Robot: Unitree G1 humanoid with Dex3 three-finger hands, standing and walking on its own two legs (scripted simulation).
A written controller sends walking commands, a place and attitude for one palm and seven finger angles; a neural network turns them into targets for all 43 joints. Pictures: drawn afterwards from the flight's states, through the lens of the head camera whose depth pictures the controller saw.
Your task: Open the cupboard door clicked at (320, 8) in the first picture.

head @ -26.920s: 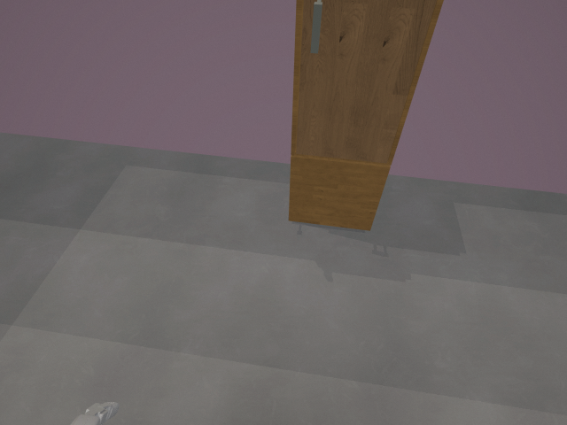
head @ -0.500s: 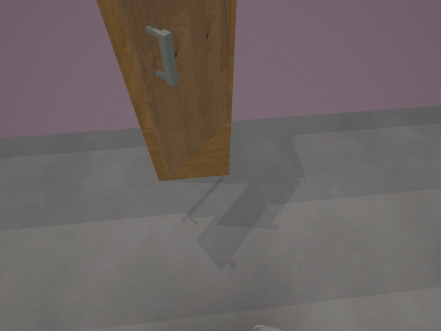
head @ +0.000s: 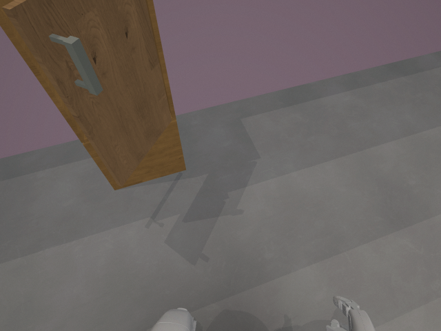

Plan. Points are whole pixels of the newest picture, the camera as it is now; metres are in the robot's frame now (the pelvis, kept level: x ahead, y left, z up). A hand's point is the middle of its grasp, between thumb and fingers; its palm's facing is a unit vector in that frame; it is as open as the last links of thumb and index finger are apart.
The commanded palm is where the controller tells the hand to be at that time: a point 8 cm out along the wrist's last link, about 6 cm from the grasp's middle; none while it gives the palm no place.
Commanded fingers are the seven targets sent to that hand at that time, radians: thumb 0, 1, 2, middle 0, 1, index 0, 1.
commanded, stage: walk to a spot facing it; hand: left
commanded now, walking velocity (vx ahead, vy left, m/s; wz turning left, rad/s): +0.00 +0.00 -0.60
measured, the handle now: (76, 65) +0.56 +0.36 +0.12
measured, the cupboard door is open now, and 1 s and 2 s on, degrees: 46 46 46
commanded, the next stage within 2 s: none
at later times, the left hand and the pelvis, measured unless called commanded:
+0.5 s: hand (150, 303) +0.17 +0.17 -0.17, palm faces -0.32 -0.90 -0.29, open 7.4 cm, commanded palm none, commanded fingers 0.00 0.90 0.90 -0.20 -0.30 -0.20 -0.30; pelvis +0.00 +0.00 -0.02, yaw -19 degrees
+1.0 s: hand (185, 260) +0.27 +0.11 -0.18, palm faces -0.55 -0.82 -0.17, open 7.4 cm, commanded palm none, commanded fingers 0.00 0.90 0.90 -0.20 -0.30 -0.20 -0.30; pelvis +0.11 -0.02 +0.00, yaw -36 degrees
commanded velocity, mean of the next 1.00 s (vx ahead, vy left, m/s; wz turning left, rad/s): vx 0.17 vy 0.00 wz -0.60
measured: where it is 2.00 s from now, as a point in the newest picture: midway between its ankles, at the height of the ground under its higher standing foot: (322, 283)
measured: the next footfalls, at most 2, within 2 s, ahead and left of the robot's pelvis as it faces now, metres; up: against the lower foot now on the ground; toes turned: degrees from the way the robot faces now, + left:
left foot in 0.10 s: +0.04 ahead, +0.16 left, +0.00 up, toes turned -5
right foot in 0.46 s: +0.02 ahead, -0.12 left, +0.00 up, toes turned -21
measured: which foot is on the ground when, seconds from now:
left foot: up 0.00-0.08, down 0.10-0.46, up 0.48-0.84, down 0.86-1.00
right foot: down 0.00-0.10, up 0.12-0.44, down 0.46-0.86, up 0.88-1.00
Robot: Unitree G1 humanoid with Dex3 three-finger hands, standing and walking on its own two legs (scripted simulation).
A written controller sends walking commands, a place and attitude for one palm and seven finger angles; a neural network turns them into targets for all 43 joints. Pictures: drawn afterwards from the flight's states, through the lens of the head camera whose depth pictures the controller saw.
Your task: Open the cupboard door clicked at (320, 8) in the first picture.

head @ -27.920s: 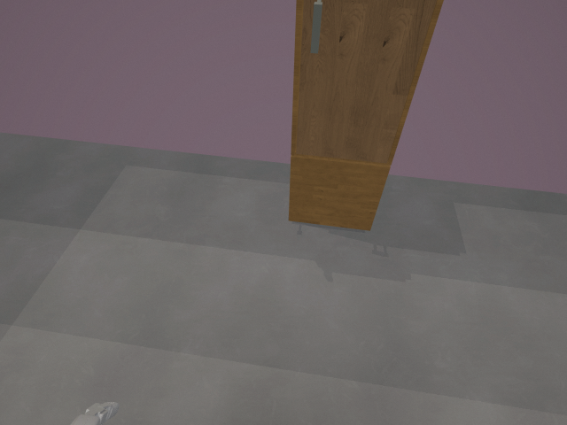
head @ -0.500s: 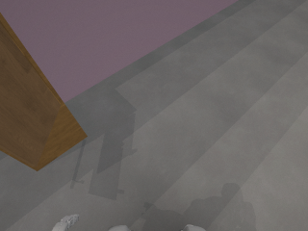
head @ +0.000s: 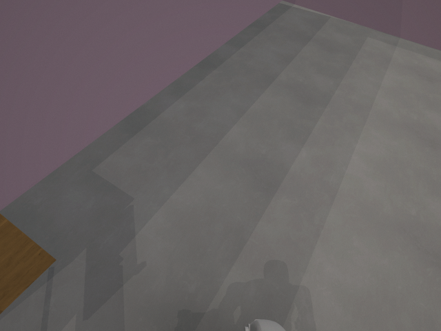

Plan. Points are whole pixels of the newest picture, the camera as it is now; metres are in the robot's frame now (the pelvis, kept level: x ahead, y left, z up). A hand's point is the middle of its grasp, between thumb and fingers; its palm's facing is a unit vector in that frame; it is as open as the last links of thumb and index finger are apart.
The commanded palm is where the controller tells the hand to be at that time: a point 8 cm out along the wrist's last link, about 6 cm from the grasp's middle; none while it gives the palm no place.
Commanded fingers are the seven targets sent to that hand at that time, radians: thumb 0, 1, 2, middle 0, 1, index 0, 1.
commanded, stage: walk to a spot facing it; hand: left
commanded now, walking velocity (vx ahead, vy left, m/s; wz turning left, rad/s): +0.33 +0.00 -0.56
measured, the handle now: out of the picture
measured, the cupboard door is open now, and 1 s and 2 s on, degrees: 46 46 46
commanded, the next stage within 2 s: turn to face it in 1.02 s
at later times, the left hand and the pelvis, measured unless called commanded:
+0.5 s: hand (196, 237) +0.35 +0.07 -0.16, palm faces -0.22 -0.94 -0.25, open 7.2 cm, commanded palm none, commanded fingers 0.00 0.90 0.90 -0.20 -0.30 -0.20 -0.30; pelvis +0.22 -0.10 +0.00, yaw -14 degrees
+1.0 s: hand (221, 203) +0.46 +0.01 -0.18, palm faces -0.22 -0.97 -0.13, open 7.4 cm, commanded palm none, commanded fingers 0.00 0.90 0.90 -0.20 -0.30 -0.20 -0.30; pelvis +0.50 -0.15 -0.01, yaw -18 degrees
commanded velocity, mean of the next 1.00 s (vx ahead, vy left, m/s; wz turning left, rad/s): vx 0.36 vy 0.00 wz -0.18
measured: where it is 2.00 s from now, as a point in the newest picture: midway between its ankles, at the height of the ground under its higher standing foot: (271, 216)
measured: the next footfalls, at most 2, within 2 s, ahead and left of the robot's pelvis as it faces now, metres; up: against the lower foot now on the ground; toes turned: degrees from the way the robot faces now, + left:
right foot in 0.30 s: +0.25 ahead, -0.13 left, +0.00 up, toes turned -17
left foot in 0.90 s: +0.57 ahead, -0.11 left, +0.00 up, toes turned -10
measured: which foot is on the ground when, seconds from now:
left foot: down 0.00-0.30, up 0.32-0.88, down 0.90-1.00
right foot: up 0.00-0.28, down 0.30-0.90, up 0.92-1.00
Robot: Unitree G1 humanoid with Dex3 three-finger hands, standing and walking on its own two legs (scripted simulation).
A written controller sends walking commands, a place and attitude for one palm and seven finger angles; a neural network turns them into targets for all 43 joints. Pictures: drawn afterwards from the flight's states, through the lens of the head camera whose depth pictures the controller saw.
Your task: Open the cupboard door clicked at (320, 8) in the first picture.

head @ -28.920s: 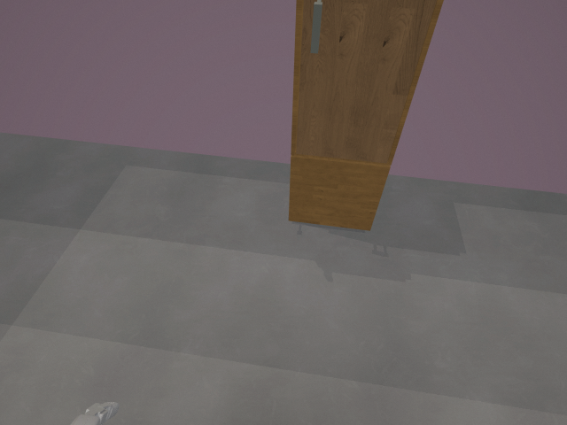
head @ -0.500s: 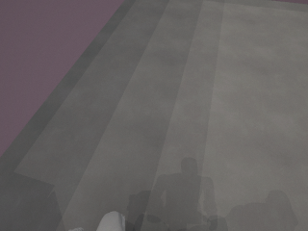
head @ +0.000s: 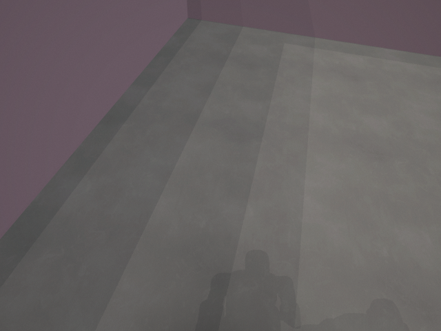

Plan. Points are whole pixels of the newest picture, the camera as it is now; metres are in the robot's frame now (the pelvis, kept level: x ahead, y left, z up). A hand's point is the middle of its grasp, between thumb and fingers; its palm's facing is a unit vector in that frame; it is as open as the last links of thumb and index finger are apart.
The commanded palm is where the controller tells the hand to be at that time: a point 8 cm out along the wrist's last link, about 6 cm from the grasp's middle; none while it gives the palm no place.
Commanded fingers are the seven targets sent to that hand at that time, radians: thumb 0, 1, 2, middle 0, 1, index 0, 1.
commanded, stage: walk to a spot facing it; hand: left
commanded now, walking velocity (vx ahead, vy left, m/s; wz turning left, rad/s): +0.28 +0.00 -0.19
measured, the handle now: out of the picture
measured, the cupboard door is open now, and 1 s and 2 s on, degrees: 46 46 46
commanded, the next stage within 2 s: turn to face it in 0.02 s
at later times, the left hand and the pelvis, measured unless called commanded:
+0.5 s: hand (176, 250) +0.31 +0.13 -0.15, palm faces +0.12 -0.98 -0.18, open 7.3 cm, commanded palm none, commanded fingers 0.00 0.90 0.90 -0.20 -0.30 -0.20 -0.30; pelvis +0.21 -0.05 +0.01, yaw +9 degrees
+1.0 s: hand (127, 286) +0.22 +0.22 -0.16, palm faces +0.45 -0.85 -0.27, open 7.4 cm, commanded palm none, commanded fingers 0.00 0.90 0.90 -0.20 -0.30 -0.20 -0.30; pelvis +0.25 -0.01 +0.01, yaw +26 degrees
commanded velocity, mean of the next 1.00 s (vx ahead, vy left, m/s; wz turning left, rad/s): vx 0.02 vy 0.00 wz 0.52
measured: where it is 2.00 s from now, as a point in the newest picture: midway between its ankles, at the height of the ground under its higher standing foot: (232, 313)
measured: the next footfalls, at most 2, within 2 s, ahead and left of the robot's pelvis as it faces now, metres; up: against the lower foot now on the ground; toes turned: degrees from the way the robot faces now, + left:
right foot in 0.30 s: +0.31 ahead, -0.14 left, +0.00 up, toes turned -4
left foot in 0.72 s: +0.28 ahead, +0.10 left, +0.00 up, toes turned +27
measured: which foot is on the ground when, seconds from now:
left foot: down 0.00-0.32, up 0.34-0.70, down 0.72-1.00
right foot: up 0.00-0.28, down 0.30-0.72, up 0.74-1.00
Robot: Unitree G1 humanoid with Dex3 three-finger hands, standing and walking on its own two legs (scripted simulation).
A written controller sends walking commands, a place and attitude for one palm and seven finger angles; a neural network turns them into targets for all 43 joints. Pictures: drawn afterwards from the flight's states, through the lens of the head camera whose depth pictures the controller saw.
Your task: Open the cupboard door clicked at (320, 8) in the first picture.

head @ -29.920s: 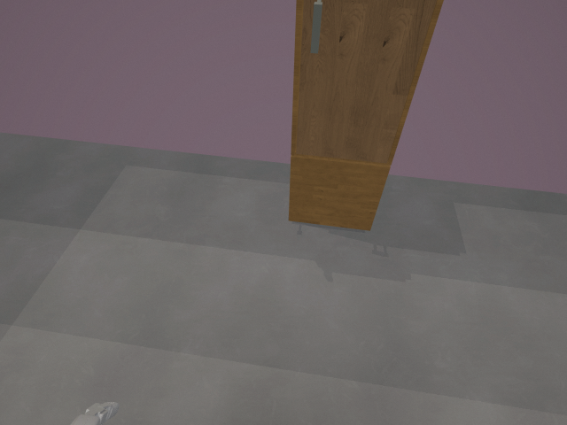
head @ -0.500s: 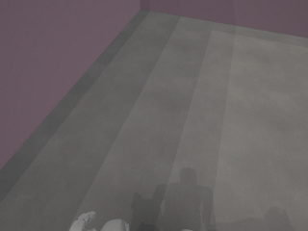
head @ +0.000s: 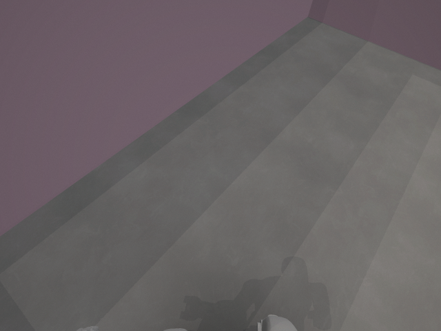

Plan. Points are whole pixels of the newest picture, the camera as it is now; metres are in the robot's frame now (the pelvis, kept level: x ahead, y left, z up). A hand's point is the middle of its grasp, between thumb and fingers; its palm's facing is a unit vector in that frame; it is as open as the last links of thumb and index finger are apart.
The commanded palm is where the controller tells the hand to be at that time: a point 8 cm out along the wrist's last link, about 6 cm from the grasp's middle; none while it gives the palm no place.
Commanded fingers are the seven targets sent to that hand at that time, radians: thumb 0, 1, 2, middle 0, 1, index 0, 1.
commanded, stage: turn to face it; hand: left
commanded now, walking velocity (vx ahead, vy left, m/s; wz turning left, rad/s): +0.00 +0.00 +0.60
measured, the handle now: out of the picture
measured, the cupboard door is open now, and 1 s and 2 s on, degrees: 46 46 46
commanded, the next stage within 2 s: none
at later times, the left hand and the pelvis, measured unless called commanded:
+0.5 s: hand out of the picture +0.00 +0.15 -0.16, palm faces +0.34 -0.91 -0.25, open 7.3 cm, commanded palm none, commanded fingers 0.00 0.90 0.90 -0.20 -0.30 -0.20 -0.30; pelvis +0.01 -0.06 +0.00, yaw +20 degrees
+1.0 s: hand out of the picture -0.01 +0.17 -0.16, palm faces +0.56 -0.78 -0.29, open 7.4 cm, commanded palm none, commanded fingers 0.00 0.90 0.90 -0.20 -0.30 -0.20 -0.30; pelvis +0.02 -0.07 -0.01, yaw +36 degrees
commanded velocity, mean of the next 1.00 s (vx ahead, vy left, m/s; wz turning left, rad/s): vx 0.00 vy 0.00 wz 0.60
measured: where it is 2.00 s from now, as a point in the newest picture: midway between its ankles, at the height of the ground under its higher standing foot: outside the picture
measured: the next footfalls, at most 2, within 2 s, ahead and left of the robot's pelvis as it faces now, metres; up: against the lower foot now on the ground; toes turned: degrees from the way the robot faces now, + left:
right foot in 0.16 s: +0.05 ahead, -0.16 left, +0.00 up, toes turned +4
left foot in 0.58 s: +0.00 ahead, +0.08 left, +0.00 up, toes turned +29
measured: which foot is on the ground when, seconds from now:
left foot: down 0.00-0.16, up 0.18-0.56, down 0.58-1.00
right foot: up 0.00-0.14, down 0.16-0.58, up 0.60-0.98, down 1.00-1.00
